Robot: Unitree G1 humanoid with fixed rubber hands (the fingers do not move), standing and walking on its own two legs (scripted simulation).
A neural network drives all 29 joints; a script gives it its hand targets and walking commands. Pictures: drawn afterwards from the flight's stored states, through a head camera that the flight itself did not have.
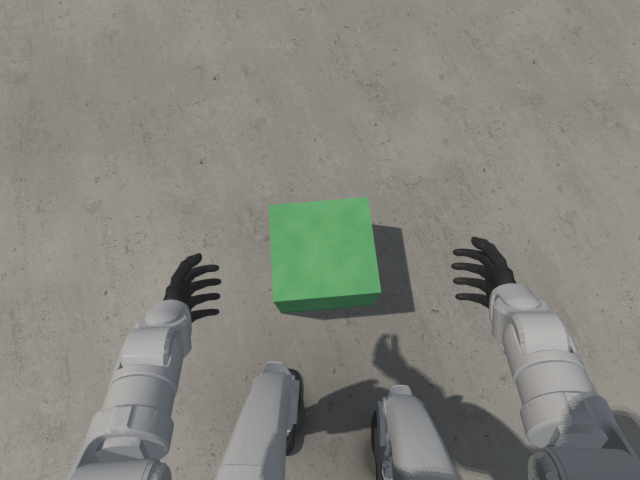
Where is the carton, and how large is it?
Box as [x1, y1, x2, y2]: [269, 197, 380, 312]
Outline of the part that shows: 367,197 269,205 273,301 281,312 372,305 380,293 380,286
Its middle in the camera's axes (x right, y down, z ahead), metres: +0.01 +0.05 +1.05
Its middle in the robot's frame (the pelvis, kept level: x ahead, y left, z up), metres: +0.54 +0.05 -0.59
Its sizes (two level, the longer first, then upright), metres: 0.257 0.251 0.181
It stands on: the floor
